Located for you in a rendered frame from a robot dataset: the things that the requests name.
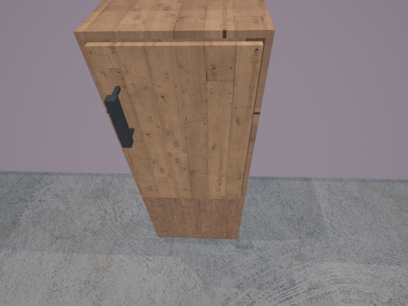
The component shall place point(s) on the handle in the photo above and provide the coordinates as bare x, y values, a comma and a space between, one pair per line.
119, 121

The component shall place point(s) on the cupboard door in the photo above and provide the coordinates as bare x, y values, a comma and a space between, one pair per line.
191, 105

